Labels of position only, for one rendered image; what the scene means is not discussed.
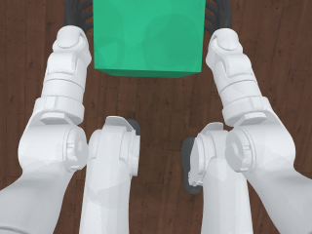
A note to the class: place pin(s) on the robot left thigh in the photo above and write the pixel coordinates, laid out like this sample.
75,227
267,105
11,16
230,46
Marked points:
105,207

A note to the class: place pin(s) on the robot right upper arm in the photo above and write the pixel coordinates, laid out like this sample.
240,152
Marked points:
264,154

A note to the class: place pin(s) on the robot left forearm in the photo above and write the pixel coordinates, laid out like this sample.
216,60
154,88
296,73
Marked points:
61,101

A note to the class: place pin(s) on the robot right thigh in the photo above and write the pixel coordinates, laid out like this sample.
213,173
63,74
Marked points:
226,208

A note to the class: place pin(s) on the robot left upper arm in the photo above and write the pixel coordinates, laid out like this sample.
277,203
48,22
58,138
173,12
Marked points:
49,155

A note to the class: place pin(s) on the robot right forearm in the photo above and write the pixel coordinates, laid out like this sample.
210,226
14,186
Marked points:
243,103

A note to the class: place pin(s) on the left robot hand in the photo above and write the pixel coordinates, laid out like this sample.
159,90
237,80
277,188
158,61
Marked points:
72,14

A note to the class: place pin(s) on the robot thigh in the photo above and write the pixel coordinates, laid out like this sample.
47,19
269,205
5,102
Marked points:
226,208
105,207

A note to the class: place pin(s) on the right robot hand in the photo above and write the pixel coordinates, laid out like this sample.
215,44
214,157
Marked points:
222,17

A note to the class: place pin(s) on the carton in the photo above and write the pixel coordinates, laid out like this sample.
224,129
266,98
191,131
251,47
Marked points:
149,38

